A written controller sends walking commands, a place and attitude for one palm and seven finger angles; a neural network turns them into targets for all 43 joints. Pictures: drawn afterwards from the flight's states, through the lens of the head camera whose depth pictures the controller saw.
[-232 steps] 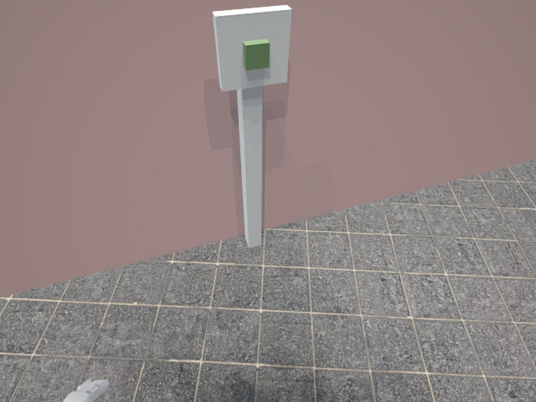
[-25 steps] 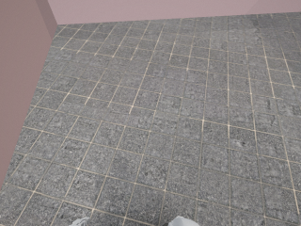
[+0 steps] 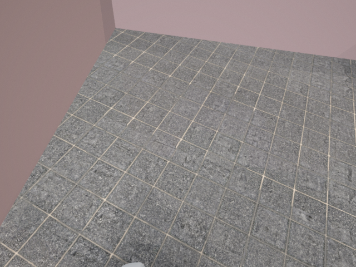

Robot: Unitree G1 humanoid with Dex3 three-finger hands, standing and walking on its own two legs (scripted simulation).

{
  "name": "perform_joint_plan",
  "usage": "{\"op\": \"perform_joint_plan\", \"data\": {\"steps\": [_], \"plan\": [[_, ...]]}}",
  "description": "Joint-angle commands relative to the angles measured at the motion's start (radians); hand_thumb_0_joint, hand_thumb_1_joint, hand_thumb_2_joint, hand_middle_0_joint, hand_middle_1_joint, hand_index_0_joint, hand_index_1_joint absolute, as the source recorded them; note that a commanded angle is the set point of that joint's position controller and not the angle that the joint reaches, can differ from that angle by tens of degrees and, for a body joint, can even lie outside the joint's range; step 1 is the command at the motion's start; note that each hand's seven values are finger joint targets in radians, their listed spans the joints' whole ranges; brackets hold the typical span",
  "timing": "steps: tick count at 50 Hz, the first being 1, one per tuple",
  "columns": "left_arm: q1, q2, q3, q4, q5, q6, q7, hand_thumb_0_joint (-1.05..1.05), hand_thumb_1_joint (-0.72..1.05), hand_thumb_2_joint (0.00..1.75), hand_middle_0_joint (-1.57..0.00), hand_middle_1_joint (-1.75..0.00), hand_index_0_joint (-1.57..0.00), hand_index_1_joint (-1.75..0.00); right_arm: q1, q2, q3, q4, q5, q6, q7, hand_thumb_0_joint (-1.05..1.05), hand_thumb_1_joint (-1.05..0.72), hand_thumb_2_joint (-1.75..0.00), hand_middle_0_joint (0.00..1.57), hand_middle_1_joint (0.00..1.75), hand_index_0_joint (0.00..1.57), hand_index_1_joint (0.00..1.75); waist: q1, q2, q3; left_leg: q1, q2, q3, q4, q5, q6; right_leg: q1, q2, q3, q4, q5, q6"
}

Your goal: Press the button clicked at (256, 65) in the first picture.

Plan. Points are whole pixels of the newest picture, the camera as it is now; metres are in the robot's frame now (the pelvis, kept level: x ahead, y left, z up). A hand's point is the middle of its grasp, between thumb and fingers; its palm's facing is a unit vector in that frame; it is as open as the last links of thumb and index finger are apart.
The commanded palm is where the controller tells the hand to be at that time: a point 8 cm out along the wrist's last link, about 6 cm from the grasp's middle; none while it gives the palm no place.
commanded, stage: turn to face it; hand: left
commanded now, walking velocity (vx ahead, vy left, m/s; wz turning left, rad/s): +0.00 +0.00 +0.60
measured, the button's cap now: out of the picture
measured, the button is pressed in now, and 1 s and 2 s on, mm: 0 0 0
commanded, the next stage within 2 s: none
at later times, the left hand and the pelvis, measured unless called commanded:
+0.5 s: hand out of the picture +0.06 +0.17 -0.13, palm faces +0.29 -0.92 -0.27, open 7.4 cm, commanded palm none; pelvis -0.01 -0.05 +0.01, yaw +16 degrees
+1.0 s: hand out of the picture -0.17 +0.15 -0.18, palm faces +0.61 -0.75 -0.25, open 7.4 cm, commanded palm none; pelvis -0.06 -0.03 +0.00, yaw +36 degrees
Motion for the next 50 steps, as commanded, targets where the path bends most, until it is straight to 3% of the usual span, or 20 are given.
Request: {"op": "perform_joint_plan", "data": {"steps": [1, 3, 6, 17, 20, 22, 23, 24, 25, 26, 27, 29, 33, 42, 44, 46, 47, 48, 49, 50], "plan": [[-0.062, 0.083, 0.026, -0.124, 0.003, -0.008, 0.0, 0.0, 0.9, 0.9, -0.2, -0.3, -0.2, -0.3, 0.141, -0.217, -0.047, -0.037, -0.002, -0.023, -0.034, 0.0, -0.9, -0.9, 0.2, 0.3, 0.2, 0.3, -0.047, 0.252, -0.132, 0.255, 0.33, -0.45, -0.333, 0.596, 0.152, -0.295, -0.002, 0.205, 0.365, -0.006, 0.033], [-0.03, 0.084, 0.032, -0.102, 0.003, -0.01, -0.012, 0.0, 0.9, 0.9, -0.2, -0.3, -0.2, -0.3, 0.071, -0.195, -0.035, -0.062, 0.001, -0.032, -0.035, 0.0, -0.9, -0.9, 0.2, 0.3, 0.2, 0.3, -0.014, 0.182, -0.134, 0.224, 0.256, -0.353, -0.344, 0.542, 0.102, -0.268, 0.001, 0.212, 0.357, 0.113, 0.043], [0.014, 0.086, 0.032, -0.086, 0.0, 0.0, -0.012, 0.0, 0.9, 0.9, -0.2, -0.3, -0.2, -0.3, 0.06, -0.209, -0.041, -0.072, 0.005, -0.035, -0.033, 0.0, -0.9, -0.9, 0.2, 0.3, 0.2, 0.3, -0.004, 0.152, -0.161, 0.226, 0.213, -0.325, -0.369, 0.458, 0.092, -0.23, 0.011, 0.216, 0.309, 0.171, 0.058], [-0.058, 0.089, 0.022, -0.139, -0.009, -0.002, -0.002, 0.0, 0.9, 0.9, -0.2, -0.3, -0.2, -0.3, 0.1, -0.247, -0.07, -0.06, 0.0, -0.012, -0.022, 0.0, -0.9, -0.9, 0.2, 0.3, 0.2, 0.3, -0.044, 0.232, -0.162, 0.237, 0.188, -0.498, -0.349, 0.393, 0.131, -0.142, 0.066, 0.224, -0.022, 0.064, 0.063], [0.004, 0.092, 0.02, -0.133, -0.017, -0.006, 0.001, 0.0, 0.9, 0.9, -0.2, -0.3, -0.2, -0.3, 0.051, -0.256, -0.078, -0.081, -0.002, -0.002, -0.018, 0.0, -0.9, -0.9, 0.2, 0.3, 0.2, 0.3, -0.015, 0.251, -0.167, 0.147, 0.154, -0.528, -0.326, 0.397, 0.112, 0.007, 0.102, 0.213, -0.2, 0.094, 0.045], [0.1, 0.116, 0.028, -0.112, -0.017, -0.013, 0.004, 0.0, 0.9, 0.9, -0.2, -0.3, -0.2, -0.3, -0.002, -0.249, -0.081, -0.103, 0.005, 0.004, -0.013, 0.0, -0.9, -0.9, 0.2, 0.3, 0.2, 0.3, 0.034, 0.222, -0.18, 0.014, 0.092, -0.498, -0.288, 0.25, 0.053, 0.201, 0.103, 0.191, -0.421, 0.252, 0.031], [0.143, 0.178, 0.04, -0.11, -0.006, -0.021, 0.01, 0.0, 0.9, 0.9, -0.2, -0.3, -0.2, -0.3, -0.009, -0.203, -0.077, -0.114, 0.014, 0.008, -0.007, 0.0, -0.9, -0.9, 0.2, 0.3, 0.2, 0.3, 0.058, 0.085, -0.18, -0.139, 0.021, -0.432, -0.171, 0.08, -0.008, 0.344, -0.018, 0.292, -0.574, 0.24, -0.004], [0.125, 0.28, 0.057, -0.127, 0.014, -0.028, 0.016, 0.0, 0.9, 0.9, -0.2, -0.3, -0.2, -0.3, 0.007, -0.123, -0.065, -0.14, 0.016, 0.008, -0.006, 0.0, -0.9, -0.9, 0.2, 0.3, 0.2, 0.3, 0.06, -0.249, -0.136, -0.342, -0.128, -0.21, 0.11, -0.18, -0.1, 0.375, -0.325, 0.612, -0.683, 0.131, -0.111], [0.061, 0.279, 0.042, -0.153, 0.003, -0.018, 0.019, 0.0, 0.9, 0.9, -0.2, -0.3, -0.2, -0.3, -0.017, -0.185, -0.076, -0.141, -0.001, 0.01, -0.007, 0.0, -0.9, -0.9, 0.2, 0.3, 0.2, 0.3, 0.048, -0.201, -0.093, -0.296, -0.079, -0.219, 0.308, -0.239, -0.091, 0.163, -0.402, 0.609, -0.685, 0.129, -0.158], [-0.025, 0.234, 0.032, -0.179, 0.004, -0.02, 0.017, 0.0, 0.9, 0.9, -0.2, -0.3, -0.2, -0.3, 0.011, -0.193, -0.079, -0.13, -0.006, 0.021, 0.003, 0.0, -0.9, -0.9, 0.2, 0.3, 0.2, 0.3, -0.001, -0.118, -0.045, -0.254, -0.056, -0.231, 0.431, -0.154, -0.085, 0.033, -0.341, 0.514, -0.7, 0.058, -0.157], [-0.075, 0.206, 0.029, -0.184, 0.001, -0.026, 0.015, 0.0, 0.9, 0.9, -0.2, -0.3, -0.2, -0.3, 0.016, -0.181, -0.08, -0.105, -0.009, 0.034, 0.009, 0.0, -0.9, -0.9, 0.2, 0.3, 0.2, 0.3, -0.023, -0.152, -0.005, -0.242, -0.04, -0.215, 0.491, -0.108, -0.093, -0.013, -0.273, 0.466, -0.698, 0.072, -0.122], [-0.094, 0.15, 0.008, -0.184, -0.001, -0.034, 0.01, 0.0, 0.9, 0.9, -0.2, -0.3, -0.2, -0.3, 0.053, -0.174, -0.073, -0.076, -0.007, 0.037, 0.016, 0.0, -0.9, -0.9, 0.2, 0.3, 0.2, 0.3, -0.049, -0.124, 0.048, -0.25, -0.017, -0.173, 0.552, -0.011, -0.113, 0.006, -0.193, 0.301, -0.634, 0.279, -0.094], [0.037, 0.152, 0.006, -0.147, -0.001, -0.042, 0.01, 0.0, 0.9, 0.9, -0.2, -0.3, -0.2, -0.3, 0.011, -0.164, -0.062, -0.079, 0.002, 0.035, 0.019, 0.0, -0.9, -0.9, 0.2, 0.3, 0.2, 0.3, 0.001, -0.104, -0.019, -0.278, -0.009, -0.134, 0.511, 0.009, -0.14, 0.199, -0.188, 0.202, -0.558, 0.517, -0.102], [0.13, 0.225, 0.027, -0.11, 0.015, -0.026, 0.005, 0.0, 0.9, 0.9, -0.2, -0.3, -0.2, -0.3, -0.128, -0.146, -0.032, -0.125, 0.013, 0.023, 0.02, 0.0, -0.9, -0.9, 0.2, 0.3, 0.2, 0.3, 0.065, -0.176, -0.086, -0.114, -0.002, -0.038, 0.129, -0.126, -0.122, 0.281, -0.267, 0.15, -0.466, 0.713, -0.148], [0.123, 0.241, 0.035, -0.106, 0.016, -0.022, 0.003, 0.0, 0.9, 0.9, -0.2, -0.3, -0.2, -0.3, -0.1, -0.145, -0.028, -0.125, 0.016, 0.013, 0.017, 0.0, -0.9, -0.9, 0.2, 0.3, 0.2, 0.3, 0.057, -0.191, -0.121, -0.036, -0.013, -0.017, 0.004, -0.113, -0.106, 0.29, -0.274, 0.126, -0.408, 0.756, -0.134], [0.104, 0.238, 0.038, -0.104, 0.004, -0.016, -0.002, 0.0, 0.9, 0.9, -0.2, -0.3, -0.2, -0.3, -0.025, -0.173, -0.035, -0.107, 0.013, 0.003, 0.014, 0.0, -0.9, -0.9, 0.2, 0.3, 0.2, 0.3, 0.013, -0.142, -0.159, 0.121, -0.022, -0.008, -0.203, 0.071, -0.091, 0.228, -0.243, 0.053, -0.291, 0.697, -0.071], [0.107, 0.211, 0.035, -0.112, -0.005, -0.011, -0.005, 0.0, 0.9, 0.9, -0.2, -0.3, -0.2, -0.3, 0.041, -0.237, -0.051, -0.091, 0.009, -0.007, 0.012, 0.0, -0.9, -0.9, 0.2, 0.3, 0.2, 0.3, -0.026, 0.002, -0.209, 0.314, 0.046, -0.101, -0.301, 0.24, -0.061, 0.086, -0.208, 0.023, -0.12, 0.565, -0.02], [0.075, 0.142, 0.02, -0.159, -0.01, -0.01, -0.013, 0.0, 0.9, 0.9, -0.2, -0.3, -0.2, -0.3, 0.097, -0.357, -0.082, -0.091, 0.008, -0.016, 0.005, 0.0, -0.9, -0.9, 0.2, 0.3, 0.2, 0.3, -0.069, 0.35, -0.22, 0.489, 0.328, -0.461, -0.324, 0.619, 0.048, -0.247, -0.057, 0.017, 0.11, -0.024, 0.068], [0.012, 0.136, 0.009, -0.182, -0.001, 0.002, -0.008, 0.0, 0.9, 0.9, -0.2, -0.3, -0.2, -0.3, 0.161, -0.391, -0.087, -0.063, 0.016, -0.007, -0.003, 0.0, -0.9, -0.9, 0.2, 0.3, 0.2, 0.3, -0.094, 0.336, -0.227, 0.45, 0.403, -0.498, -0.303, 0.814, 0.143, -0.298, -0.03, 0.126, 0.237, -0.151, 0.067], [-0.008, 0.143, 0.012, -0.172, 0.004, 0.011, -0.005, 0.0, 0.9, 0.9, -0.2, -0.3, -0.2, -0.3, 0.142, -0.353, -0.077, -0.054, 0.011, -0.008, -0.013, 0.0, -0.9, -0.9, 0.2, 0.3, 0.2, 0.3, -0.082, 0.273, -0.192, 0.396, 0.367, -0.429, -0.307, 0.761, 0.149, -0.301, -0.05, 0.172, 0.291, -0.09, 0.06]]}}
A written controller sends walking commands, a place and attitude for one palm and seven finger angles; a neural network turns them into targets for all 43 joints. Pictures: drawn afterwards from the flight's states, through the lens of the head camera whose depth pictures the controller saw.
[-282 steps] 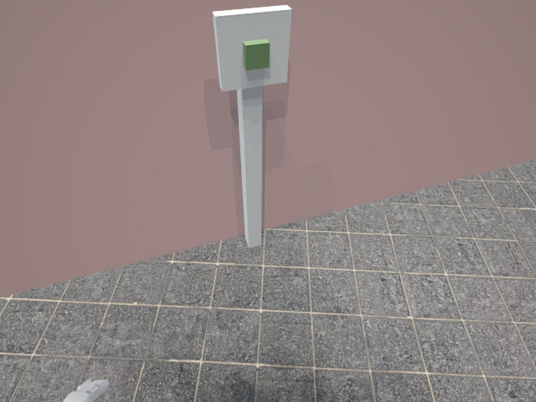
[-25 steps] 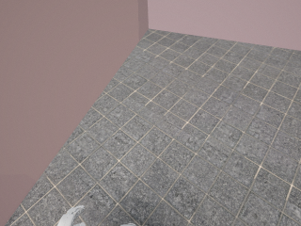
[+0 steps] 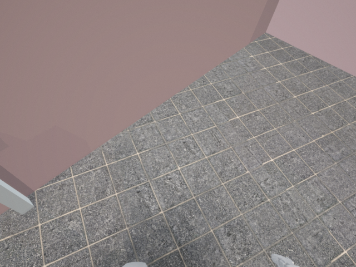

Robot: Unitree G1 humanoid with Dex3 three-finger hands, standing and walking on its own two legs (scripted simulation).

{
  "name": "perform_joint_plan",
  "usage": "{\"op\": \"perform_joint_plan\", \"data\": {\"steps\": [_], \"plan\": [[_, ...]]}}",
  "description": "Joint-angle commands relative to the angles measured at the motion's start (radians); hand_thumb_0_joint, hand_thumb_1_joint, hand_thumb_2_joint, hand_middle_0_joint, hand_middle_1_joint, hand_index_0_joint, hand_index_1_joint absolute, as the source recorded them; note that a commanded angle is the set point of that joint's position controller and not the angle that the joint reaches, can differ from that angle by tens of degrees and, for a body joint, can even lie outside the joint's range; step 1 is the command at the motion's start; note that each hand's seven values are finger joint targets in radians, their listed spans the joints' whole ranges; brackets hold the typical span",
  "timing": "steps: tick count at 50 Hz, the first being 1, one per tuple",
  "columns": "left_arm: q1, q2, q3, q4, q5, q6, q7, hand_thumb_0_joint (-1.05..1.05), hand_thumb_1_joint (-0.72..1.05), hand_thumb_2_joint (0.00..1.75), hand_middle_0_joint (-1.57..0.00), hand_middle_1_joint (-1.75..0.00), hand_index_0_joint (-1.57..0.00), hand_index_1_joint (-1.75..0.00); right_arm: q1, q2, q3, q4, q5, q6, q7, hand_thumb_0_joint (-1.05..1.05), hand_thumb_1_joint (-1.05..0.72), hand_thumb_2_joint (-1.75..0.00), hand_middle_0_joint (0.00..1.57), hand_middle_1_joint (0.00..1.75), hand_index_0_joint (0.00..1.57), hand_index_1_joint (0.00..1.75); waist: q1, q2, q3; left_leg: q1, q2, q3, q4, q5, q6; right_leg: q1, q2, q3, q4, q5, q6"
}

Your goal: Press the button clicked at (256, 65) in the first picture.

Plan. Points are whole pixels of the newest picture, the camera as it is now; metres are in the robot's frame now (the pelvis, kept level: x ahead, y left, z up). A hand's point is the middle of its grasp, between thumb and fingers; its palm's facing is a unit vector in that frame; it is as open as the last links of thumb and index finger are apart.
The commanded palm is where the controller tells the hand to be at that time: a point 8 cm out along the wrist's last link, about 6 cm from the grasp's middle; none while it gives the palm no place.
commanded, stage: turn to face it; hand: left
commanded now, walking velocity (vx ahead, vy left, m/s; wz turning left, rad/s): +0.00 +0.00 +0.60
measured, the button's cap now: out of the picture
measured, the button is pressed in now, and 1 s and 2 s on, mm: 0 0 0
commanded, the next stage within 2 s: take the last steps up to it in 1.44 s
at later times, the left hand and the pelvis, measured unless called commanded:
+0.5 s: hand out of the picture +0.11 +0.23 -0.12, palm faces +0.25 -0.94 -0.24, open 7.4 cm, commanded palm none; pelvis +0.00 +0.00 +0.02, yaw +16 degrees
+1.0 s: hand out of the picture -0.11 +0.18 -0.15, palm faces +0.58 -0.77 -0.27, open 7.4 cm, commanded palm none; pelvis -0.02 -0.01 +0.01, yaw +36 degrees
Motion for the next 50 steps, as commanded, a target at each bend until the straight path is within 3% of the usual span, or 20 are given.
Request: {"op": "perform_joint_plan", "data": {"steps": [1, 3, 5, 9, 19, 24, 26, 27, 28, 29, 30, 31, 33, 34, 36, 37, 42, 47, 49, 50], "plan": [[-0.12, 0.073, 0.021, -0.133, 0.0, -0.009, 0.004, 0.0, 0.9, 0.9, -0.2, -0.3, -0.2, -0.3, 0.176, -0.246, -0.056, -0.016, -0.003, -0.027, -0.043, 0.0, -0.9, -0.9, 0.2, 0.3, 0.2, 0.3, -0.109, 0.315, -0.19, 0.279, 0.347, -0.372, -0.251, 0.719, 0.152, -0.306, 0.05, 0.183, 0.38, -0.075, 0.01], [-0.095, 0.087, 0.027, -0.103, -0.001, -0.014, -0.007, 0.0, 0.9, 0.9, -0.2, -0.3, -0.2, -0.3, 0.074, -0.195, -0.035, -0.048, -0.003, -0.032, -0.047, 0.0, -0.9, -0.9, 0.2, 0.3, 0.2, 0.3, -0.062, 0.261, -0.146, 0.196, 0.262, -0.299, -0.265, 0.623, 0.116, -0.27, 0.063, 0.199, 0.395, 0.049, 0.015], [-0.062, 0.085, 0.028, -0.088, 0.001, -0.014, -0.01, 0.0, 0.9, 0.9, -0.2, -0.3, -0.2, -0.3, 0.063, -0.187, -0.031, -0.056, -0.002, -0.038, -0.047, 0.0, -0.9, -0.9, 0.2, 0.3, 0.2, 0.3, -0.045, 0.21, -0.152, 0.208, 0.228, -0.283, -0.275, 0.622, 0.104, -0.256, 0.082, 0.197, 0.381, 0.095, 0.024], [-0.089, 0.083, 0.027, -0.096, 0.0, -0.012, -0.002, 0.0, 0.9, 0.9, -0.2, -0.3, -0.2, -0.3, 0.107, -0.18, -0.033, -0.046, -0.002, -0.04, -0.048, 0.0, -0.9, -0.9, 0.2, 0.3, 0.2, 0.3, -0.054, 0.175, -0.15, 0.211, 0.22, -0.339, -0.291, 0.583, 0.12, -0.243, 0.098, 0.215, 0.324, 0.119, 0.037], [-0.226, 0.065, 0.017, -0.164, -0.009, -0.02, 0.008, 0.0, 0.9, 0.9, -0.2, -0.3, -0.2, -0.3, 0.183, -0.184, -0.048, -0.026, -0.012, -0.03, -0.049, 0.0, -0.9, -0.9, 0.2, 0.3, 0.2, 0.3, -0.086, 0.206, -0.151, 0.217, 0.209, -0.531, -0.267, 0.556, 0.163, -0.199, 0.155, 0.249, 0.116, 0.035, 0.025], [-0.198, 0.052, 0.012, -0.174, -0.019, -0.027, 0.014, 0.0, 0.9, 0.9, -0.2, -0.3, -0.2, -0.3, 0.178, -0.184, -0.053, -0.029, -0.014, -0.022, -0.048, 0.0, -0.9, -0.9, 0.2, 0.3, 0.2, 0.3, -0.074, 0.227, -0.193, 0.164, 0.17, -0.596, -0.231, 0.617, 0.149, -0.043, 0.211, 0.247, -0.079, 0.035, -0.001], [-0.149, 0.059, 0.014, -0.165, -0.023, -0.032, 0.018, 0.0, 0.9, 0.9, -0.2, -0.3, -0.2, -0.3, 0.157, -0.183, -0.057, -0.033, -0.009, -0.019, -0.045, 0.0, -0.9, -0.9, 0.2, 0.3, 0.2, 0.3, -0.051, 0.229, -0.213, 0.131, 0.143, -0.593, -0.203, 0.605, 0.123, 0.05, 0.223, 0.237, -0.209, 0.109, -0.011], [-0.115, 0.067, 0.016, -0.157, -0.025, -0.037, 0.021, 0.0, 0.9, 0.9, -0.2, -0.3, -0.2, -0.3, 0.146, -0.176, -0.056, -0.035, -0.005, -0.018, -0.043, 0.0, -0.9, -0.9, 0.2, 0.3, 0.2, 0.3, -0.032, 0.213, -0.223, 0.078, 0.117, -0.578, -0.175, 0.54, 0.095, 0.148, 0.215, 0.234, -0.328, 0.197, -0.015], [-0.079, 0.097, 0.021, -0.147, -0.022, -0.047, 0.024, 0.0, 0.9, 0.9, -0.2, -0.3, -0.2, -0.3, 0.143, -0.152, -0.054, -0.038, 0.004, -0.019, -0.039, 0.0, -0.9, -0.9, 0.2, 0.3, 0.2, 0.3, -0.012, 0.14, -0.229, -0.029, 0.08, -0.539, -0.12, 0.4, 0.049, 0.293, 0.16, 0.273, -0.471, 0.301, -0.022], [-0.071, 0.17, 0.036, -0.148, -0.01, -0.055, 0.03, 0.0, 0.9, 0.9, -0.2, -0.3, -0.2, -0.3, 0.177, -0.088, -0.045, -0.045, 0.014, -0.02, -0.034, 0.0, -0.9, -0.9, 0.2, 0.3, 0.2, 0.3, -0.014, -0.091, -0.242, -0.245, -0.018, -0.38, 0.035, 0.027, -0.028, 0.474, -0.081, 0.474, -0.542, 0.322, -0.093], [-0.075, 0.212, 0.039, -0.157, -0.001, -0.051, 0.031, 0.0, 0.9, 0.9, -0.2, -0.3, -0.2, -0.3, 0.169, -0.094, -0.048, -0.066, 0.003, -0.018, -0.039, 0.0, -0.9, -0.9, 0.2, 0.3, 0.2, 0.3, -0.009, -0.203, -0.203, -0.336, -0.109, -0.209, 0.257, -0.251, -0.08, 0.391, -0.287, 0.635, -0.536, 0.438, -0.211], [-0.093, 0.192, 0.028, -0.167, -0.004, -0.046, 0.03, 0.0, 0.9, 0.9, -0.2, -0.3, -0.2, -0.3, 0.166, -0.127, -0.058, -0.061, -0.009, -0.011, -0.036, 0.0, -0.9, -0.9, 0.2, 0.3, 0.2, 0.3, -0.022, -0.096, -0.174, -0.292, -0.063, -0.226, 0.428, -0.234, -0.072, 0.256, -0.278, 0.558, -0.527, 0.44, -0.252], [-0.192, 0.119, 0.017, -0.179, -0.01, -0.047, 0.03, 0.0, 0.9, 0.9, -0.2, -0.3, -0.2, -0.3, 0.18, -0.113, -0.059, -0.021, -0.011, 0.013, -0.024, 0.0, -0.9, -0.9, 0.2, 0.3, 0.2, 0.3, -0.075, -0.078, -0.079, -0.274, -0.016, -0.208, 0.553, -0.12, -0.081, 0.128, -0.158, 0.433, -0.552, 0.341, -0.205], [-0.204, 0.097, 0.007, -0.177, -0.01, -0.051, 0.024, 0.0, 0.9, 0.9, -0.2, -0.3, -0.2, -0.3, 0.177, -0.11, -0.054, -0.008, -0.013, 0.016, -0.016, 0.0, -0.9, -0.9, 0.2, 0.3, 0.2, 0.3, -0.083, -0.053, -0.039, -0.279, 0.001, -0.176, 0.589, -0.062, -0.091, 0.119, -0.11, 0.346, -0.527, 0.403, -0.191], [-0.158, 0.089, 0.004, -0.161, -0.007, -0.061, 0.02, 0.0, 0.9, 0.9, -0.2, -0.3, -0.2, -0.3, 0.172, -0.094, -0.049, -0.009, -0.01, 0.021, -0.008, 0.0, -0.9, -0.9, 0.2, 0.3, 0.2, 0.3, -0.074, -0.085, -0.029, -0.294, 0.008, -0.146, 0.615, -0.015, -0.104, 0.133, -0.083, 0.254, -0.505, 0.492, -0.176], [-0.131, 0.093, 0.005, -0.153, -0.005, -0.062, 0.02, 0.0, 0.9, 0.9, -0.2, -0.3, -0.2, -0.3, 0.158, -0.096, -0.046, -0.012, -0.01, 0.022, -0.007, 0.0, -0.9, -0.9, 0.2, 0.3, 0.2, 0.3, -0.062, -0.111, -0.038, -0.3, 0.014, -0.137, 0.604, -0.012, -0.11, 0.16, -0.082, 0.243, -0.497, 0.518, -0.176], [-0.034, 0.132, 0.016, -0.121, 0.004, -0.056, 0.019, 0.0, 0.9, 0.9, -0.2, -0.3, -0.2, -0.3, 0.047, -0.094, -0.036, -0.04, -0.006, 0.026, -0.004, 0.0, -0.9, -0.9, 0.2, 0.3, 0.2, 0.3, -0.018, -0.125, -0.043, -0.282, 0.034, -0.09, 0.469, -0.054, -0.123, 0.222, -0.114, 0.196, -0.473, 0.572, -0.192], [0.016, 0.167, 0.028, -0.099, 0.011, -0.045, 0.015, 0.0, 0.9, 0.9, -0.2, -0.3, -0.2, -0.3, -0.03, -0.076, -0.016, -0.066, 0.002, 0.01, 0.0, 0.0, -0.9, -0.9, 0.2, 0.3, 0.2, 0.3, 0.017, -0.177, -0.091, -0.158, 0.018, -0.012, 0.203, -0.089, -0.1, 0.255, -0.133, 0.141, -0.394, 0.718, -0.192], [0.017, 0.178, 0.035, -0.093, 0.014, -0.041, 0.014, 0.0, 0.9, 0.9, -0.2, -0.3, -0.2, -0.3, -0.012, -0.075, -0.011, -0.069, 0.005, -0.002, -0.004, 0.0, -0.9, -0.9, 0.2, 0.3, 0.2, 0.3, 0.014, -0.187, -0.121, -0.079, 0.004, 0.009, 0.076, -0.079, -0.083, 0.26, -0.142, 0.125, -0.338, 0.754, -0.178], [0.01, 0.18, 0.037, -0.091, 0.011, -0.04, 0.013, 0.0, 0.9, 0.9, -0.2, -0.3, -0.2, -0.3, 0.023, -0.083, -0.012, -0.062, 0.004, -0.009, -0.007, 0.0, -0.9, -0.9, 0.2, 0.3, 0.2, 0.3, -0.008, -0.172, -0.151, -0.019, -0.002, 0.015, -0.026, -0.015, -0.075, 0.261, -0.135, 0.1, -0.284, 0.755, -0.156]]}}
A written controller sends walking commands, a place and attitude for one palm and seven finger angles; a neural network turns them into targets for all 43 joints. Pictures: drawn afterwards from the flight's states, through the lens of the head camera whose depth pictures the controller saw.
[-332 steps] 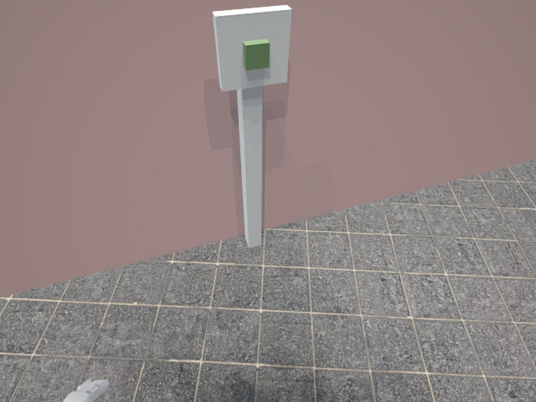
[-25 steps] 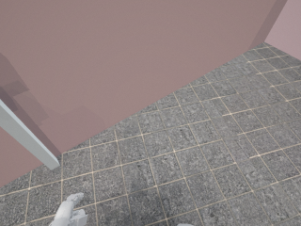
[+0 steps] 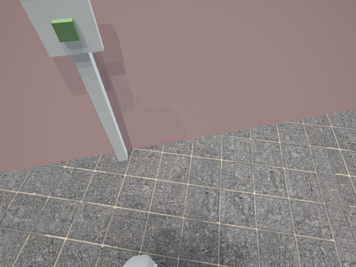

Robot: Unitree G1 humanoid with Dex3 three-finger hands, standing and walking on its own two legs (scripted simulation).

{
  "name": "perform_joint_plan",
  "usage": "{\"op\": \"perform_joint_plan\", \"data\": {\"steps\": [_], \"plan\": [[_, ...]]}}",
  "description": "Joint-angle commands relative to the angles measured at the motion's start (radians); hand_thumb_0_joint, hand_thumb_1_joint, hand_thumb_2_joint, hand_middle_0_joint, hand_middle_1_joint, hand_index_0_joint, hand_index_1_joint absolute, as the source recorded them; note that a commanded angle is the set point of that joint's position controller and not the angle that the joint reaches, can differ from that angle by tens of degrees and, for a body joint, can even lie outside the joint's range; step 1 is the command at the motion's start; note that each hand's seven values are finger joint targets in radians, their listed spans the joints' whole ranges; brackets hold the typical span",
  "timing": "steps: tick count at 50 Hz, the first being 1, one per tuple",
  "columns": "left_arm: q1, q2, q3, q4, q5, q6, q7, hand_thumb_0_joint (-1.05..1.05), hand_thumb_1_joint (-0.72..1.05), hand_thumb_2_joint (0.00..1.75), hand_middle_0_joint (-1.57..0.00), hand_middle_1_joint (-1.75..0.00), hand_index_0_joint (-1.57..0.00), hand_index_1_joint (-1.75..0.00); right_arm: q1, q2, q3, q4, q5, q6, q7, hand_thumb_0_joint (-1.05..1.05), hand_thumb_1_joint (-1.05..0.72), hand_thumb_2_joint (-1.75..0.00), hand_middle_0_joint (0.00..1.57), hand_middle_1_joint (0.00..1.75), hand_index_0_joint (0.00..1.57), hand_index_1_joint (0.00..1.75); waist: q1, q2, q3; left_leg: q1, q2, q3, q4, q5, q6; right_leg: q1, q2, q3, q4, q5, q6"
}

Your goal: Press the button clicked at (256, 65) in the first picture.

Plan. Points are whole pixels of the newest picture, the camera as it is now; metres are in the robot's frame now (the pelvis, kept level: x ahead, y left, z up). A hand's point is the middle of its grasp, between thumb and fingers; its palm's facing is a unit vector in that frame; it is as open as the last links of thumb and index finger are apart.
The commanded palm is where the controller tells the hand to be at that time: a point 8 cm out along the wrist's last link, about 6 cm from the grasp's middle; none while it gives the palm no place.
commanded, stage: turn to face it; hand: left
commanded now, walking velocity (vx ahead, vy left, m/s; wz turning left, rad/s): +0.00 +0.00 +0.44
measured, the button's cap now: (66, 29) +0.73 +0.40 +0.12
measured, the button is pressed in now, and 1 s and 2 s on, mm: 0 0 0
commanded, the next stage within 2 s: take the last steps up to it in 0.44 s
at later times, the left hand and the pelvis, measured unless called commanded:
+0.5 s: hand out of the picture +0.05 +0.26 -0.16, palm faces +0.20 -0.95 -0.24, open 7.4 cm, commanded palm none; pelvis -0.01 +0.04 +0.01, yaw +10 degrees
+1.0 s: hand out of the picture -0.08 +0.15 -0.15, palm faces +0.37 -0.91 -0.18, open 7.3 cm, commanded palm none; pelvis +0.04 +0.03 +0.01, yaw +16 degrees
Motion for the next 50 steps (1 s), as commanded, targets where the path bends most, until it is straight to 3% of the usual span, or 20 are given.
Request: {"op": "perform_joint_plan", "data": {"steps": [1, 2, 3, 4, 5, 6, 7, 10, 16, 23, 27, 29, 30, 31, 32, 33, 36, 39, 47, 50], "plan": [[0.014, 0.224, 0.065, -0.057, -0.01, -0.01, 0.008, 0.0, 0.9, 0.9, -0.2, -0.3, -0.2, -0.3, 0.047, -0.064, 0.001, -0.082, 0.002, -0.062, -0.007, 0.0, -0.9, -0.9, 0.2, 0.3, 0.2, 0.3, -0.022, -0.167, -0.192, 0.189, -0.033, 0.055, -0.377, 0.205, 0.03, 0.074, -0.163, 0.068, 0.075, 0.584, -0.072], [0.031, 0.188, 0.058, -0.07, -0.02, -0.008, 0.003, 0.0, 0.9, 0.9, -0.2, -0.3, -0.2, -0.3, 0.116, -0.149, -0.018, -0.067, -0.004, -0.074, -0.011, 0.0, -0.9, -0.9, 0.2, 0.3, 0.2, 0.3, -0.059, 0.036, -0.27, 0.418, 0.094, -0.089, -0.446, 0.43, 0.077, -0.106, -0.104, 0.038, 0.282, 0.373, -0.016], [0.005, 0.114, 0.034, -0.108, -0.023, -0.007, -0.003, 0.0, 0.9, 0.9, -0.2, -0.3, -0.2, -0.3, 0.184, -0.258, -0.046, -0.061, 0.001, -0.079, -0.018, 0.0, -0.9, -0.9, 0.2, 0.3, 0.2, 0.3, -0.095, 0.35, -0.298, 0.545, 0.359, -0.42, -0.433, 0.908, 0.187, -0.391, 0.036, 0.064, 0.494, -0.305, 0.056], [-0.032, 0.125, 0.032, -0.117, -0.017, 0.009, 0.006, 0.0, 0.9, 0.9, -0.2, -0.3, -0.2, -0.3, 0.224, -0.263, -0.043, -0.04, 0.007, -0.069, -0.026, 0.0, -0.9, -0.9, 0.2, 0.3, 0.2, 0.3, -0.108, 0.27, -0.313, 0.493, 0.402, -0.39, -0.407, 1.027, 0.268, -0.386, 0.032, 0.171, 0.577, -0.346, 0.041], [-0.051, 0.131, 0.034, -0.103, -0.012, 0.017, 0.01, 0.0, 0.9, 0.9, -0.2, -0.3, -0.2, -0.3, 0.183, -0.218, -0.031, -0.04, 0.001, -0.07, -0.034, 0.0, -0.9, -0.9, 0.2, 0.3, 0.2, 0.3, -0.092, 0.211, -0.26, 0.423, 0.357, -0.322, -0.43, 0.886, 0.263, -0.386, 0.016, 0.187, 0.61, -0.287, 0.037], [-0.066, 0.123, 0.039, -0.087, -0.014, 0.017, 0.008, 0.0, 0.9, 0.9, -0.2, -0.3, -0.2, -0.3, 0.12, -0.195, -0.024, -0.06, -0.003, -0.071, -0.044, 0.0, -0.9, -0.9, 0.2, 0.3, 0.2, 0.3, -0.077, 0.262, -0.199, 0.355, 0.304, -0.316, -0.443, 0.793, 0.253, -0.4, 0.017, 0.199, 0.631, -0.224, 0.042], [-0.071, 0.135, 0.042, -0.07, -0.013, 0.018, 0.002, 0.0, 0.9, 0.9, -0.2, -0.3, -0.2, -0.3, 0.065, -0.158, -0.009, -0.074, -0.006, -0.071, -0.048, 0.0, -0.9, -0.9, 0.2, 0.3, 0.2, 0.3, -0.058, 0.226, -0.146, 0.278, 0.258, -0.283, -0.461, 0.731, 0.237, -0.381, 0.021, 0.214, 0.64, -0.151, 0.043], [0.001, 0.129, 0.042, -0.027, -0.012, 0.019, -0.009, 0.0, 0.9, 0.9, -0.2, -0.3, -0.2, -0.3, 0.014, -0.124, 0.007, -0.087, -0.002, -0.082, -0.049, 0.0, -0.9, -0.9, 0.2, 0.3, 0.2, 0.3, -0.013, 0.173, -0.133, 0.248, 0.191, -0.204, -0.49, 0.675, 0.206, -0.341, 0.041, 0.197, 0.623, -0.044, 0.051], [-0.019, 0.112, 0.038, -0.027, -0.011, 0.026, -0.002, 0.0, 0.9, 0.9, -0.2, -0.3, -0.2, -0.3, 0.065, -0.105, 0.009, -0.069, -0.002, -0.082, -0.049, 0.0, -0.9, -0.9, 0.2, 0.3, 0.2, 0.3, -0.02, 0.137, -0.104, 0.215, 0.197, -0.276, -0.553, 0.464, 0.227, -0.33, 0.056, 0.209, 0.526, -0.013, 0.061], [-0.092, 0.077, 0.028, -0.05, -0.016, 0.016, 0.003, 0.0, 0.9, 0.9, -0.2, -0.3, -0.2, -0.3, 0.124, -0.087, 0.005, -0.034, -0.01, -0.077, -0.054, 0.0, -0.9, -0.9, 0.2, 0.3, 0.2, 0.3, -0.048, 0.145, -0.119, 0.23, 0.203, -0.376, -0.536, 0.454, 0.26, -0.263, 0.098, 0.21, 0.316, -0.106, 0.039], [-0.045, 0.052, 0.022, -0.034, -0.025, 0.005, 0.009, 0.0, 0.9, 0.9, -0.2, -0.3, -0.2, -0.3, 0.124, -0.081, 0.005, -0.015, -0.013, -0.074, -0.053, 0.0, -0.9, -0.9, 0.2, 0.3, 0.2, 0.3, -0.027, 0.157, -0.154, 0.195, 0.177, -0.395, -0.502, 0.506, 0.249, -0.132, 0.137, 0.198, 0.14, -0.067, 0.016], [0.024, 0.042, 0.019, 0.001, -0.026, -0.008, 0.007, 0.0, 0.9, 0.9, -0.2, -0.3, -0.2, -0.3, 0.127, -0.062, 0.011, 0.001, -0.009, -0.077, -0.052, 0.0, -0.9, -0.9, 0.2, 0.3, 0.2, 0.3, 0.002, 0.123, -0.192, 0.129, 0.144, -0.389, -0.489, 0.298, 0.218, 0.029, 0.146, 0.192, -0.042, 0.022, 0.008], [0.062, 0.054, 0.02, 0.02, -0.02, -0.017, 0.006, 0.0, 0.9, 0.9, -0.2, -0.3, -0.2, -0.3, 0.124, -0.04, 0.014, 0.005, -0.005, -0.077, -0.049, 0.0, -0.9, -0.9, 0.2, 0.3, 0.2, 0.3, 0.019, 0.082, -0.191, 0.046, 0.099, -0.353, -0.463, 0.121, 0.179, 0.144, 0.127, 0.197, -0.177, 0.064, 0.001], [0.101, 0.105, 0.03, 0.034, -0.006, -0.028, 0.008, 0.0, 0.9, 0.9, -0.2, -0.3, -0.2, -0.3, 0.136, 0.012, 0.02, 0.007, 0.0, -0.078, -0.045, 0.0, -0.9, -0.9, 0.2, 0.3, 0.2, 0.3, 0.034, -0.073, -0.182, -0.113, 0.007, -0.253, -0.307, -0.031, 0.122, 0.267, -0.006, 0.347, -0.292, -0.089, -0.042], [0.129, 0.184, 0.045, 0.032, 0.004, -0.028, 0.011, 0.0, 0.9, 0.9, -0.2, -0.3, -0.2, -0.3, 0.119, 0.055, 0.031, -0.024, 0.002, -0.079, -0.043, 0.0, -0.9, -0.9, 0.2, 0.3, 0.2, 0.3, 0.056, -0.314, -0.113, -0.292, -0.107, -0.098, -0.085, -0.116, 0.065, 0.253, -0.227, 0.652, -0.428, -0.335, -0.138], [0.115, 0.193, 0.041, 0.021, -0.008, -0.022, 0.012, 0.0, 0.9, 0.9, -0.2, -0.3, -0.2, -0.3, 0.078, -0.021, 0.008, -0.033, -0.015, -0.073, -0.036, 0.0, -0.9, -0.9, 0.2, 0.3, 0.2, 0.3, 0.058, -0.202, -0.036, -0.29, -0.056, -0.106, 0.064, -0.113, 0.064, 0.088, -0.297, 0.682, -0.488, -0.445, -0.188], [0.051, 0.088, 0.019, 0.043, -0.015, -0.057, 0.008, 0.0, 0.9, 0.9, -0.2, -0.3, -0.2, -0.3, 0.129, -0.001, 0.003, 0.034, -0.023, -0.071, -0.017, 0.0, -0.9, -0.9, 0.2, 0.3, 0.2, 0.3, -0.008, -0.11, 0.049, -0.271, -0.006, -0.093, 0.212, 0.097, 0.064, 0.019, -0.147, 0.479, -0.463, -0.235, -0.14], [0.097, 0.04, 0.004, 0.074, -0.018, -0.075, 0.002, 0.0, 0.9, 0.9, -0.2, -0.3, -0.2, -0.3, 0.188, 0.045, 0.003, 0.074, -0.019, -0.068, -0.012, 0.0, -0.9, -0.9, 0.2, 0.3, 0.2, 0.3, -0.023, -0.104, 0.055, -0.247, 0.006, -0.056, 0.265, 0.221, 0.043, 0.008, -0.074, 0.313, -0.449, -0.058, -0.098], [0.294, 0.012, -0.004, 0.181, -0.006, -0.102, 0.007, 0.0, 0.9, 0.9, -0.2, -0.3, -0.2, -0.3, 0.032, 0.056, 0.016, 0.04, -0.015, -0.088, -0.011, 0.0, -0.9, -0.9, 0.2, 0.3, 0.2, 0.3, 0.035, -0.124, 0.047, -0.341, 0.072, -0.019, 0.127, 0.219, 0.032, 0.172, -0.116, 0.325, -0.407, 0.21, -0.164], [0.321, 0.027, -0.001, 0.212, 0.001, -0.099, 0.009, 0.0, 0.9, 0.9, -0.2, -0.3, -0.2, -0.3, -0.042, 0.084, 0.029, 0.022, -0.01, -0.101, -0.006, 0.0, -0.9, -0.9, 0.2, 0.3, 0.2, 0.3, 0.05, -0.128, 0.055, -0.266, 0.062, 0.031, -0.029, 0.159, 0.044, 0.165, -0.123, 0.303, -0.369, 0.328, -0.18]]}}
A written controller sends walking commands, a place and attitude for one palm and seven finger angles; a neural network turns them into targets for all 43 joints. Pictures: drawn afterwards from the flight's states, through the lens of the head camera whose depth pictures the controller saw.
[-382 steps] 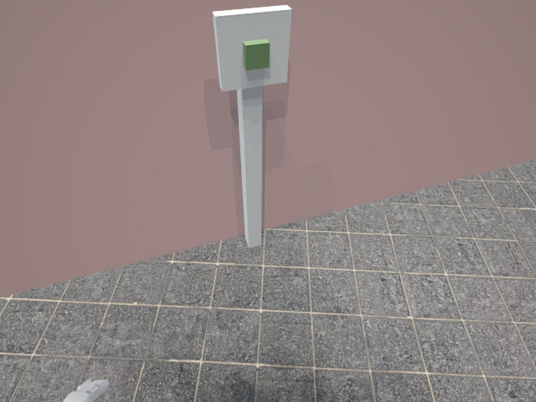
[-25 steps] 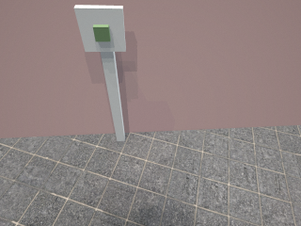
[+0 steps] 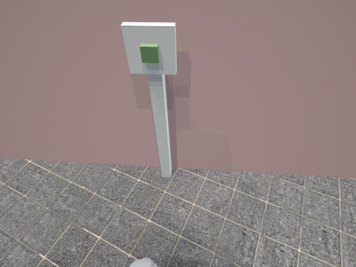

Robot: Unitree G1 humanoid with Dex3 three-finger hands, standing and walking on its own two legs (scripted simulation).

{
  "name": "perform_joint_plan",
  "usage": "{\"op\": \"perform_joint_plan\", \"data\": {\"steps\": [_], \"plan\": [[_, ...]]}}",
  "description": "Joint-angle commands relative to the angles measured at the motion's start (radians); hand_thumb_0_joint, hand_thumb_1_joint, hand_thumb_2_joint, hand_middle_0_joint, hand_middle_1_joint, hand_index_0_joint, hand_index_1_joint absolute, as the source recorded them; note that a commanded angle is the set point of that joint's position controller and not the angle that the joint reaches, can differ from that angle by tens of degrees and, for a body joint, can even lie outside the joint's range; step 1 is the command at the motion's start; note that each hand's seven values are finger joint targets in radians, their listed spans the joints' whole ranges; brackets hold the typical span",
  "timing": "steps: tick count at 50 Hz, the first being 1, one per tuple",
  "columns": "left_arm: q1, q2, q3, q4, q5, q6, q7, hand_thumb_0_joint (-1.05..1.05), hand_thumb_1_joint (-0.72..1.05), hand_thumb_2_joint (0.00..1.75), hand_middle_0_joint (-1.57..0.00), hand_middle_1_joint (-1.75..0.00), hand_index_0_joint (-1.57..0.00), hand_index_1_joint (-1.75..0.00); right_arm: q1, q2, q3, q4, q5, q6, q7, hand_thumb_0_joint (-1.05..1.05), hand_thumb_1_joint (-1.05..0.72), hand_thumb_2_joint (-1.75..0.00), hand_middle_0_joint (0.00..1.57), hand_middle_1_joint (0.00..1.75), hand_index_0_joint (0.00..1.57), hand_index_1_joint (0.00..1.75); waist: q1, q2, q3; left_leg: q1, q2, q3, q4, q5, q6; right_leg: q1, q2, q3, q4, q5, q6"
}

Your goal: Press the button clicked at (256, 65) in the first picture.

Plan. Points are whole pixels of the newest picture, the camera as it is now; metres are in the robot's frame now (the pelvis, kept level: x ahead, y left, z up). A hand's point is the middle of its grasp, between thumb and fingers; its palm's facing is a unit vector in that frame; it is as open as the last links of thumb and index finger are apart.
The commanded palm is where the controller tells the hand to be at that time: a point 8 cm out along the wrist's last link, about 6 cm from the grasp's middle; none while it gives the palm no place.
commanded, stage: take the last steps up to it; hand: left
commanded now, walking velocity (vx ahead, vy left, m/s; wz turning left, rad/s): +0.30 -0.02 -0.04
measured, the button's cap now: (150, 53) +0.76 +0.16 +0.12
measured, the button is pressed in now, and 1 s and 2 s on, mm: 0 0 0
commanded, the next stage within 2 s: come to a stop and stand still in 0.58 s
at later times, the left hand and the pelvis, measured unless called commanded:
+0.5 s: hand (96, 239) +0.22 +0.26 -0.18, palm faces +0.02 -0.98 -0.18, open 7.3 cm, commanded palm none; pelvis +0.16 +0.08 +0.00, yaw -4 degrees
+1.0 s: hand (135, 192) +0.37 +0.18 -0.16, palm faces -0.04 -0.97 -0.25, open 7.2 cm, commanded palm none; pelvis +0.25 +0.01 -0.01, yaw -4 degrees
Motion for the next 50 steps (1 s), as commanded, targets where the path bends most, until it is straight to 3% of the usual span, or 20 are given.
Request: {"op": "perform_joint_plan", "data": {"steps": [1, 4, 6, 7, 8, 9, 12, 13, 16, 24, 31, 34, 35, 36, 37, 38, 39, 41, 43, 50], "plan": [[0.089, 0.161, 0.028, 0.005, 0.005, -0.013, 0.007, 0.0, 0.9, 0.9, -0.2, -0.3, -0.2, -0.3, -0.211, 0.023, 0.025, -0.129, 0.009, -0.062, 0.005, 0.0, -0.9, -0.9, 0.2, 0.3, 0.2, 0.3, 0.039, -0.194, 0.167, -0.078, -0.007, 0.075, -0.188, -0.065, 0.012, -0.04, -0.261, 0.184, -0.087, 0.33, -0.131], [0.073, 0.173, 0.035, 0.018, 0.004, -0.004, 0.008, 0.0, 0.9, 0.9, -0.2, -0.3, -0.2, -0.3, -0.165, 0.025, 0.028, -0.113, 0.015, -0.082, 0.0, 0.0, -0.9, -0.9, 0.2, 0.3, 0.2, 0.3, 0.012, -0.195, 0.129, 0.118, -0.045, 0.114, -0.32, -0.074, 0.039, -0.091, -0.248, 0.16, 0.001, 0.384, -0.119], [0.043, 0.158, 0.036, 0.02, -0.006, -0.001, 0.006, 0.0, 0.9, 0.9, -0.2, -0.3, -0.2, -0.3, 0.057, -0.027, 0.017, -0.038, 0.009, -0.101, -0.019, 0.0, -0.9, -0.9, 0.2, 0.3, 0.2, 0.3, -0.091, -0.099, 0.011, 0.463, -0.065, 0.114, -0.482, 0.026, 0.054, -0.188, -0.167, 0.075, 0.291, 0.46, -0.071], [0.091, 0.108, 0.031, 0.011, -0.016, 0.001, 0.0, 0.0, 0.9, 0.9, -0.2, -0.3, -0.2, -0.3, 0.193, -0.139, -0.009, -0.004, 0.0, -0.112, -0.033, 0.0, -0.9, -0.9, 0.2, 0.3, 0.2, 0.3, -0.13, 0.125, -0.142, 0.728, 0.168, -0.151, -0.5, 0.073, 0.114, -0.381, -0.076, 0.01, 0.555, 0.168, -0.018], [0.068, 0.08, 0.017, -0.02, -0.018, 0.002, -0.005, 0.0, 0.9, 0.9, -0.2, -0.3, -0.2, -0.3, 0.289, -0.219, -0.021, 0.016, 0.011, -0.105, -0.043, 0.0, -0.9, -0.9, 0.2, 0.3, 0.2, 0.3, -0.145, 0.287, -0.19, 0.812, 0.351, -0.409, -0.597, 0.146, 0.188, -0.56, -0.001, 0.017, 0.799, -0.277, 0.004], [0.022, 0.117, 0.028, -0.03, -0.012, 0.011, 0.001, 0.0, 0.9, 0.9, -0.2, -0.3, -0.2, -0.3, 0.242, -0.204, -0.019, 0.007, 0.013, -0.093, -0.046, 0.0, -0.9, -0.9, 0.2, 0.3, 0.2, 0.3, -0.135, 0.186, -0.148, 0.715, 0.38, -0.417, -0.663, 0.009, 0.216, -0.582, -0.037, 0.089, 0.9, -0.29, -0.017], [-0.082, 0.086, 0.041, -0.017, -0.002, 0.025, -0.018, 0.0, 0.9, 0.9, -0.2, -0.3, -0.2, -0.3, 0.057, -0.058, 0.019, -0.031, 0.013, -0.109, -0.051, 0.0, -0.9, -0.9, 0.2, 0.3, 0.2, 0.3, -0.064, 0.036, 0.122, 0.369, 0.261, -0.189, -0.736, 0.097, 0.139, -0.576, -0.118, 0.114, 0.931, -0.039, -0.004], [-0.045, 0.073, 0.04, -0.006, -0.003, 0.032, -0.024, 0.0, 0.9, 0.9, -0.2, -0.3, -0.2, -0.3, 0.042, -0.028, 0.027, -0.03, 0.017, -0.116, -0.051, 0.0, -0.9, -0.9, 0.2, 0.3, 0.2, 0.3, -0.035, 0.03, 0.123, 0.317, 0.233, -0.126, -0.753, 0.09, 0.118, -0.533, -0.119, 0.108, 0.913, 0.002, 0.002], [-0.007, 0.049, 0.049, -0.007, 0.005, 0.054, -0.023, 0.0, 0.9, 0.9, -0.2, -0.3, -0.2, -0.3, 0.058, 0.022, 0.03, -0.038, 0.016, -0.127, -0.052, 0.0, -0.9, -0.9, 0.2, 0.3, 0.2, 0.3, -0.008, 0.063, 0.12, 0.297, 0.182, -0.02, -0.78, 0.148, 0.091, -0.544, -0.098, 0.1, 0.893, 0.098, 0.017], [-0.202, 0.106, 0.06, -0.103, 0.0, 0.074, -0.033, 0.0, 0.9, 0.9, -0.2, -0.3, -0.2, -0.3, 0.131, -0.016, 0.038, -0.025, 0.013, -0.131, -0.066, 0.0, -0.9, -0.9, 0.2, 0.3, 0.2, 0.3, -0.016, 0.051, 0.154, 0.451, 0.207, 0.006, -0.73, 0.497, 0.114, -0.733, -0.09, 0.108, 0.817, 0.163, 0.031], [-0.419, 0.1, 0.034, -0.173, -0.007, 0.06, -0.041, 0.0, 0.9, 0.9, -0.2, -0.3, -0.2, -0.3, 0.241, -0.04, 0.033, 0.031, -0.005, -0.114, -0.07, 0.0, -0.9, -0.9, 0.2, 0.3, 0.2, 0.3, -0.086, 0.059, 0.159, 0.571, 0.213, 0.032, -0.648, 0.681, 0.158, -0.659, -0.061, 0.023, 0.483, 0.089, -0.003], [-0.345, 0.111, 0.034, -0.155, -0.009, 0.044, -0.035, 0.0, 0.9, 0.9, -0.2, -0.3, -0.2, -0.3, 0.229, -0.06, 0.028, 0.041, 0.001, -0.104, -0.069, 0.0, -0.9, -0.9, 0.2, 0.3, 0.2, 0.3, -0.049, 0.084, 0.081, 0.562, 0.205, 0.06, -0.518, 0.851, 0.146, -0.448, 0.0, -0.019, 0.333, 0.062, -0.035], [-0.265, 0.118, 0.035, -0.126, -0.008, 0.035, -0.03, 0.0, 0.9, 0.9, -0.2, -0.3, -0.2, -0.3, 0.218, -0.06, 0.028, 0.046, 0.008, -0.101, -0.07, 0.0, -0.9, -0.9, 0.2, 0.3, 0.2, 0.3, -0.012, 0.08, 0.039, 0.54, 0.179, 0.077, -0.433, 0.852, 0.126, -0.327, 0.021, -0.031, 0.265, 0.143, -0.036], [-0.165, 0.141, 0.039, -0.092, -0.006, 0.021, -0.024, 0.0, 0.9, 0.9, -0.2, -0.3, -0.2, -0.3, 0.21, -0.056, 0.031, 0.045, 0.019, -0.1, -0.067, 0.0, -0.9, -0.9, 0.2, 0.3, 0.2, 0.3, 0.033, 0.061, -0.028, 0.488, 0.137, 0.091, -0.319, 0.766, 0.094, -0.159, 0.013, -0.028, 0.161, 0.308, -0.033], [-0.066, 0.216, 0.056, -0.059, -0.001, 0.003, -0.009, 0.0, 0.9, 0.9, -0.2, -0.3, -0.2, -0.3, 0.227, -0.016, 0.035, 0.041, 0.031, -0.1, -0.061, 0.0, -0.9, -0.9, 0.2, 0.3, 0.2, 0.3, 0.065, -0.049, -0.138, 0.302, 0.073, 0.112, -0.122, 0.457, 0.045, 0.092, -0.159, 0.138, 0.202, 0.745, -0.084], [-0.02, 0.288, 0.065, -0.048, -0.013, -0.004, 0.002, 0.0, 0.9, 0.9, -0.2, -0.3, -0.2, -0.3, 0.271, 0.026, 0.043, 0.027, 0.043, -0.091, -0.06, 0.0, -0.9, -0.9, 0.2, 0.3, 0.2, 0.3, 0.037, -0.191, -0.256, 0.18, -0.06, 0.098, 0.114, -0.363, 0.003, 0.218, -0.416, 0.393, 0.231, 1.338, -0.213], [-0.069, 0.286, 0.05, -0.061, -0.02, 0.0, 0.008, 0.0, 0.9, 0.9, -0.2, -0.3, -0.2, -0.3, 0.258, 0.005, 0.036, 0.032, 0.047, -0.081, -0.069, 0.0, -0.9, -0.9, 0.2, 0.3, 0.2, 0.3, 0.014, -0.123, -0.255, 0.23, -0.055, -0.016, 0.165, -0.427, 0.017, 0.114, -0.439, 0.326, 0.192, 1.393, -0.265], [-0.198, 0.254, 0.05, -0.102, -0.012, 0.017, 0.022, 0.0, 0.9, 0.9, -0.2, -0.3, -0.2, -0.3, 0.205, 0.045, 0.032, 0.029, 0.046, -0.05, -0.065, 0.0, -0.9, -0.9, 0.2, 0.3, 0.2, 0.3, -0.005, -0.131, -0.136, 0.188, -0.036, -0.032, 0.223, -0.382, 0.014, -0.066, -0.4, 0.294, 0.155, 1.159, -0.256], [-0.262, 0.216, 0.044, -0.109, -0.014, 0.032, 0.032, 0.0, 0.9, 0.9, -0.2, -0.3, -0.2, -0.3, 0.158, 0.038, 0.024, 0.034, 0.037, -0.019, -0.066, 0.0, -0.9, -0.9, 0.2, 0.3, 0.2, 0.3, -0.022, -0.063, -0.045, 0.184, -0.03, -0.051, 0.223, -0.343, 0.005, -0.203, -0.364, 0.238, 0.104, 0.998, -0.219], [-0.342, 0.229, 0.07, -0.172, -0.004, 0.059, 0.032, 0.0, 0.9, 0.9, -0.2, -0.3, -0.2, -0.3, 0.108, 0.004, -0.005, -0.027, 0.01, 0.036, -0.038, 0.0, -0.9, -0.9, 0.2, 0.3, 0.2, 0.3, -0.04, -0.166, -0.05, 0.111, -0.059, -0.054, 0.252, -0.186, -0.031, -0.319, -0.309, 0.191, 0.011, 0.441, -0.163]]}}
